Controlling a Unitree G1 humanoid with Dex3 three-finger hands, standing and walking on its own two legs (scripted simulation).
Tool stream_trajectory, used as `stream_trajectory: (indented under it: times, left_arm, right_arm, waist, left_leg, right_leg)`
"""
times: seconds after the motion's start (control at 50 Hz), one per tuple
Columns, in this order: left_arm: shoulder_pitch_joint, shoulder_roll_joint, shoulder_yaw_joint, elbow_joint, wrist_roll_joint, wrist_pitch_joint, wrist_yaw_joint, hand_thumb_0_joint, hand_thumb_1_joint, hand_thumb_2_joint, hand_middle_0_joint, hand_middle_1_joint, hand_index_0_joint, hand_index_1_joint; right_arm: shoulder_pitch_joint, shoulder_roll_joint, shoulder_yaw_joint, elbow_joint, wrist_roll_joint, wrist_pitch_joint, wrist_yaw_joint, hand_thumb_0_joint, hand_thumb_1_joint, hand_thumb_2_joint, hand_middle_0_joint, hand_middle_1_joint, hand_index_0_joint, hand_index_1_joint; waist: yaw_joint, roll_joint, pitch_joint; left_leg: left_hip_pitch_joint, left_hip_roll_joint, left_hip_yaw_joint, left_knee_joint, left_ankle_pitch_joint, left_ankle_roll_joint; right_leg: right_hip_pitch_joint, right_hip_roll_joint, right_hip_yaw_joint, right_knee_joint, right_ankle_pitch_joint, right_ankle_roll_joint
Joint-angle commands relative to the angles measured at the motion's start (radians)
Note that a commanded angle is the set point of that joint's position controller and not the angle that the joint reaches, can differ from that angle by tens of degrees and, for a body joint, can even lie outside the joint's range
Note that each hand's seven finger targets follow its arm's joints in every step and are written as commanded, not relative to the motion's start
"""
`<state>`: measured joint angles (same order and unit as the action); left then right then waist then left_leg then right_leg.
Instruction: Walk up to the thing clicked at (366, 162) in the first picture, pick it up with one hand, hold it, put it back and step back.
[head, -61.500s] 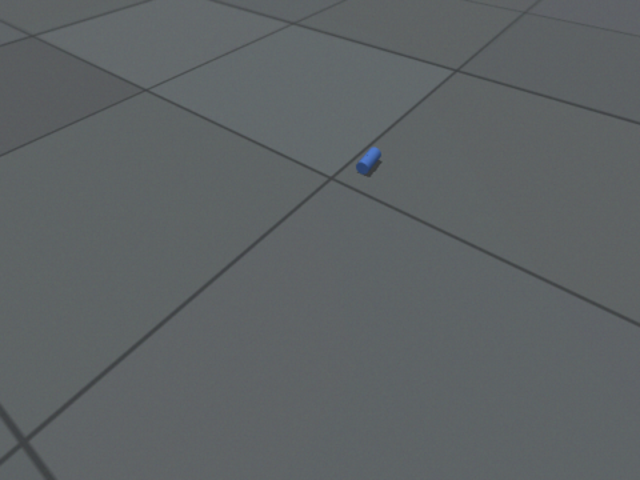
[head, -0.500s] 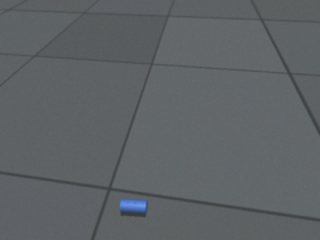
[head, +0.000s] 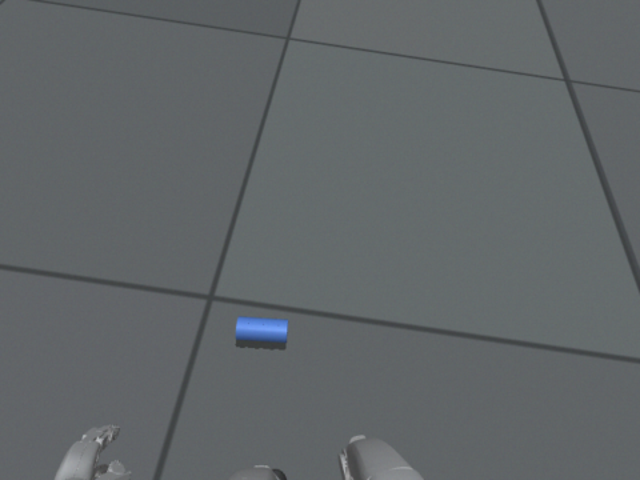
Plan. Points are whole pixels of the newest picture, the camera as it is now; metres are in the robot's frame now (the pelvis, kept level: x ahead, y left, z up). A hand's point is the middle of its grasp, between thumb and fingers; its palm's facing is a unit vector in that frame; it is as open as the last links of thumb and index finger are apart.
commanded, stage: step back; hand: left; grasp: from above
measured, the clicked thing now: (262, 329) +0.53 +0.14 -0.74
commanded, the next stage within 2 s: none
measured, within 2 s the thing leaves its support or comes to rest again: neither
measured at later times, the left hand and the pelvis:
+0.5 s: hand out of the picture -0.02 +0.24 -0.14, palm faces -0.05 -0.91 -0.41, open 7.3 cm; pelvis -0.11 -0.02 +0.00, yaw -5 degrees
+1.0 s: hand out of the picture -0.15 +0.26 -0.16, palm faces -0.01 -0.93 -0.37, open 7.3 cm; pelvis -0.27 -0.01 -0.01, yaw -2 degrees
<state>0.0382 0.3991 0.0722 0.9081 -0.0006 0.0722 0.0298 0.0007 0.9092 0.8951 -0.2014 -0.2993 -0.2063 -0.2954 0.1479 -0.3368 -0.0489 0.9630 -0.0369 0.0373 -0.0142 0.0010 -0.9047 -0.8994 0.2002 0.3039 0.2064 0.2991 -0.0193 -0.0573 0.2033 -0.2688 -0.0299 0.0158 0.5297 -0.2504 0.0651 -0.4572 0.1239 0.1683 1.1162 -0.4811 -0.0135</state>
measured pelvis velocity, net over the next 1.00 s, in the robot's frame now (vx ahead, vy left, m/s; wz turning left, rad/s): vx -0.27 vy -0.01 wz -0.04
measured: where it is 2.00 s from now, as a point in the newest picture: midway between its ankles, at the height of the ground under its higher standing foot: outside the picture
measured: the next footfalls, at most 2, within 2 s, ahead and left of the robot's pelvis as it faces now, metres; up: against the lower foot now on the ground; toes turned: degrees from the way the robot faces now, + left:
right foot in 0.32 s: -0.06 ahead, -0.12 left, +0.00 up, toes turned -3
left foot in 0.72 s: -0.18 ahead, +0.11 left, +0.00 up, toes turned -2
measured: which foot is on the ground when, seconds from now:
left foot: down 0.00-0.36, up 0.38-0.70, down 0.72-1.00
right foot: up 0.00-0.30, down 0.32-0.74, up 0.76-1.00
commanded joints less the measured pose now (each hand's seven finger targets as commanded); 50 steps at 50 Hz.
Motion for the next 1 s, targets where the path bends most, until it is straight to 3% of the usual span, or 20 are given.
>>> stream_trajectory:
  times: [0.0, 0.14, 0.2, 0.28, 0.3, 0.32, 0.34, 0.36, 0.38, 0.42, 0.46, 0.6, 0.68, 0.7, 0.72, 0.74, 0.76, 0.8, 0.84, 0.98]
  left_arm:
    - [0.092, 0.152, 0.042, -0.066, 0.009, -0.024, 0.008, 0.000, 0.900, 0.900, -0.200, -0.300, -0.200, -0.300]
    - [0.109, 0.150, 0.047, -0.088, 0.016, -0.028, 0.002, 0.000, 0.900, 0.900, -0.200, -0.300, -0.200, -0.300]
    - [0.164, 0.157, 0.054, -0.073, 0.021, -0.028, -0.010, 0.000, 0.900, 0.900, -0.200, -0.300, -0.200, -0.300]
    - [0.295, 0.145, 0.064, -0.038, 0.027, -0.036, -0.024, 0.000, 0.900, 0.900, -0.200, -0.300, -0.200, -0.300]
    - [0.299, 0.166, 0.070, -0.040, 0.032, -0.043, -0.024, 0.000, 0.900, 0.900, -0.200, -0.300, -0.200, -0.300]
    - [0.263, 0.201, 0.077, -0.060, 0.040, -0.046, -0.023, 0.000, 0.900, 0.900, -0.200, -0.300, -0.200, -0.300]
    - [0.210, 0.249, 0.089, -0.093, 0.033, -0.047, -0.026, 0.000, 0.900, 0.900, -0.200, -0.300, -0.200, -0.300]
    - [0.130, 0.303, 0.095, -0.137, 0.044, -0.050, -0.024, 0.000, 0.900, 0.900, -0.200, -0.300, -0.200, -0.300]
    - [0.078, 0.273, 0.090, -0.163, 0.046, -0.052, -0.021, 0.000, 0.900, 0.900, -0.200, -0.300, -0.200, -0.300]
    - [0.043, 0.202, 0.072, -0.183, 0.038, -0.060, -0.013, 0.000, 0.900, 0.900, -0.200, -0.300, -0.200, -0.300]
    - [0.013, 0.195, 0.078, -0.185, 0.039, -0.058, -0.009, 0.000, 0.900, 0.900, -0.200, -0.300, -0.200, -0.300]
    - [0.145, 0.185, 0.076, -0.209, 0.044, -0.043, 0.001, 0.000, 0.900, 0.900, -0.200, -0.300, -0.200, -0.300]
    - [0.108, 0.208, 0.070, -0.228, 0.024, -0.019, -0.011, 0.000, 0.900, 0.900, -0.200, -0.300, -0.200, -0.300]
    - [0.096, 0.184, 0.058, -0.242, 0.023, -0.015, -0.014, 0.000, 0.900, 0.900, -0.200, -0.300, -0.200, -0.300]
    - [0.098, 0.147, 0.050, -0.256, 0.016, -0.015, -0.018, 0.000, 0.900, 0.900, -0.200, -0.300, -0.200, -0.300]
    - [0.023, 0.173, 0.071, -0.264, 0.015, -0.017, -0.008, 0.000, 0.900, 0.900, -0.200, -0.300, -0.200, -0.300]
    - [-0.006, 0.192, 0.081, -0.259, 0.028, -0.015, -0.002, 0.000, 0.900, 0.900, -0.200, -0.300, -0.200, -0.300]
    - [0.057, 0.177, 0.080, -0.217, 0.016, -0.013, -0.010, 0.000, 0.900, 0.900, -0.200, -0.300, -0.200, -0.300]
    - [0.139, 0.170, 0.079, -0.189, 0.008, -0.015, -0.013, 0.000, 0.900, 0.900, -0.200, -0.300, -0.200, -0.300]
    - [0.128, 0.139, 0.059, -0.194, 0.018, -0.041, -0.013, 0.000, 0.900, 0.900, -0.200, -0.300, -0.200, -0.300]
  right_arm:
    - [0.008, -0.242, -0.066, -0.107, 0.018, -0.034, -0.035, 0.000, -0.900, -0.900, 0.200, 0.300, 0.200, 0.300]
    - [0.013, -0.270, -0.077, -0.139, 0.014, -0.026, -0.029, 0.000, -0.900, -0.900, 0.200, 0.300, 0.200, 0.300]
    - [-0.028, -0.292, -0.081, -0.157, 0.014, -0.026, -0.022, 0.000, -0.900, -0.900, 0.200, 0.300, 0.200, 0.300]
    - [-0.109, -0.294, -0.076, -0.170, 0.020, -0.019, -0.011, 0.000, -0.900, -0.900, 0.200, 0.300, 0.200, 0.300]
    - [-0.107, -0.280, -0.071, -0.169, 0.028, -0.017, -0.008, 0.000, -0.900, -0.900, 0.200, 0.300, 0.200, 0.300]
    - [-0.113, -0.251, -0.063, -0.177, 0.034, -0.019, -0.007, 0.000, -0.900, -0.900, 0.200, 0.300, 0.200, 0.300]
    - [-0.117, -0.219, -0.053, -0.176, 0.035, -0.020, -0.006, 0.000, -0.900, -0.900, 0.200, 0.300, 0.200, 0.300]
    - [-0.097, -0.228, -0.062, -0.163, 0.032, -0.013, -0.012, 0.000, -0.900, -0.900, 0.200, 0.300, 0.200, 0.300]
    - [-0.057, -0.247, -0.065, -0.141, 0.030, -0.010, -0.011, 0.000, -0.900, -0.900, 0.200, 0.300, 0.200, 0.300]
    - [-0.016, -0.238, -0.054, -0.117, 0.041, -0.010, -0.004, 0.000, -0.900, -0.900, 0.200, 0.300, 0.200, 0.300]
    - [0.040, -0.219, -0.043, -0.115, 0.039, -0.016, -0.012, 0.000, -0.900, -0.900, 0.200, 0.300, 0.200, 0.300]
    - [0.039, -0.214, -0.036, -0.166, 0.028, -0.033, -0.023, 0.000, -0.900, -0.900, 0.200, 0.300, 0.200, 0.300]
    - [0.150, -0.215, -0.053, -0.127, 0.018, -0.038, -0.018, 0.000, -0.900, -0.900, 0.200, 0.300, 0.200, 0.300]
    - [0.154, -0.253, -0.067, -0.130, 0.005, -0.039, -0.018, 0.000, -0.900, -0.900, 0.200, 0.300, 0.200, 0.300]
    - [0.139, -0.343, -0.088, -0.143, -0.008, -0.040, -0.017, 0.000, -0.900, -0.900, 0.200, 0.300, 0.200, 0.300]
    - [0.066, -0.420, -0.099, -0.166, -0.003, -0.035, -0.010, 0.000, -0.900, -0.900, 0.200, 0.300, 0.200, 0.300]
    - [0.016, -0.432, -0.102, -0.184, -0.006, -0.044, -0.018, 0.000, -0.900, -0.900, 0.200, 0.300, 0.200, 0.300]
    - [-0.040, -0.335, -0.072, -0.202, -0.012, -0.048, -0.023, 0.000, -0.900, -0.900, 0.200, 0.300, 0.200, 0.300]
    - [-0.061, -0.283, -0.060, -0.206, -0.001, -0.049, -0.029, 0.000, -0.900, -0.900, 0.200, 0.300, 0.200, 0.300]
    - [0.046, -0.298, -0.073, -0.203, 0.006, -0.036, -0.029, 0.000, -0.900, -0.900, 0.200, 0.300, 0.200, 0.300]
  waist:
    - [0.007, 0.171, -0.295]
    - [-0.023, 0.164, -0.255]
    - [-0.005, 0.167, -0.262]
    - [0.065, 0.145, -0.277]
    - [0.065, 0.072, -0.272]
    - [0.053, -0.035, -0.233]
    - [0.057, -0.159, -0.157]
    - [0.065, -0.230, -0.119]
    - [0.041, -0.178, -0.077]
    - [0.014, -0.065, -0.075]
    - [-0.012, -0.057, -0.127]
    - [0.071, -0.108, -0.270]
    - [0.017, -0.065, -0.314]
    - [0.010, -0.007, -0.300]
    - [0.015, 0.208, -0.288]
    - [-0.024, 0.302, -0.235]
    - [-0.030, 0.317, -0.175]
    - [0.023, 0.197, -0.174]
    - [0.062, 0.158, -0.173]
    - [-0.016, 0.235, -0.268]
  left_leg:
    - [0.362, 0.230, -0.210, -0.061, 0.645, 0.040]
    - [0.274, 0.308, -0.251, -0.084, 0.506, 0.148]
    - [0.164, 0.329, -0.280, -0.130, 0.299, 0.153]
    - [0.019, 0.290, -0.223, -0.091, 0.124, 0.082]
    - [-0.019, 0.230, -0.181, -0.033, 0.086, 0.041]
    - [-0.109, 0.138, -0.120, 0.077, -0.015, -0.015]
    - [-0.183, -0.025, -0.042, 0.221, -0.192, -0.068]
    - [-0.141, -0.065, -0.070, 0.470, -0.359, -0.084]
    - [-0.096, -0.062, -0.139, 0.580, -0.340, -0.081]
    - [-0.127, -0.101, -0.180, 0.623, -0.231, -0.072]
    - [-0.168, -0.117, -0.166, 0.652, -0.197, -0.073]
    - [-0.185, 0.000, -0.089, 0.245, -0.282, -0.088]
    - [0.050, -0.008, -0.004, -0.131, 0.067, -0.057]
    - [0.107, 0.068, -0.106, -0.142, 0.114, -0.029]
    - [0.161, 0.279, -0.389, -0.168, 0.224, 0.052]
    - [0.012, 0.417, -0.514, -0.206, 0.311, 0.200]
    - [-0.130, 0.485, -0.606, -0.236, 0.300, 0.267]
    - [-0.033, 0.349, -0.351, -0.148, 0.470, 0.200]
    - [0.041, 0.269, -0.226, -0.092, 0.519, 0.144]
    - [0.278, 0.276, -0.214, 0.009, 0.524, 0.179]
  right_leg:
    - [-0.066, -0.041, 0.009, -0.032, 0.038, 0.033]
    - [0.054, -0.091, -0.058, -0.273, -0.020, 0.027]
    - [0.143, -0.104, -0.095, -0.328, 0.002, 0.009]
    - [0.311, -0.130, -0.128, -0.592, 0.189, -0.040]
    - [0.316, -0.154, -0.060, -0.641, 0.227, -0.065]
    - [0.290, -0.257, 0.100, -0.719, 0.238, -0.121]
    - [0.217, -0.385, 0.269, -0.814, 0.229, -0.214]
    - [0.047, -0.520, 0.381, -0.867, 0.231, -0.319]
    - [-0.050, -0.515, 0.372, -0.877, 0.247, -0.308]
    - [0.036, -0.373, 0.149, -0.813, 0.438, -0.218]
    - [0.132, -0.310, 0.037, -0.764, 0.499, -0.162]
    - [0.491, -0.384, 0.060, -0.628, 0.692, -0.210]
    - [0.370, -0.306, -0.029, -0.506, 0.599, -0.124]
    - [0.246, -0.276, -0.034, -0.485, 0.469, -0.079]
    - [0.055, -0.154, -0.105, -0.331, 0.229, -0.025]
    - [0.024, -0.045, -0.109, -0.140, -0.123, 0.004]
    - [0.061, -0.067, 0.011, 0.048, -0.165, 0.008]
    - [0.008, -0.024, 0.042, 0.150, -0.079, -0.007]
    - [-0.046, -0.009, 0.023, 0.177, -0.019, -0.005]
    - [-0.001, -0.104, -0.071, -0.298, -0.029, 0.050]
